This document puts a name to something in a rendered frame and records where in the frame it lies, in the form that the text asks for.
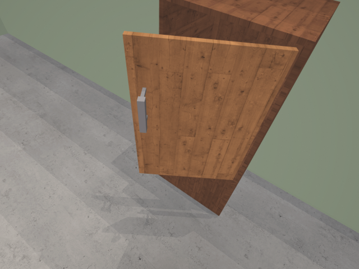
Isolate handle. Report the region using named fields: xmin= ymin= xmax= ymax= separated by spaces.
xmin=137 ymin=87 xmax=148 ymax=133

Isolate cupboard door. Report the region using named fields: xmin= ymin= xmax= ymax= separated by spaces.
xmin=123 ymin=31 xmax=299 ymax=180

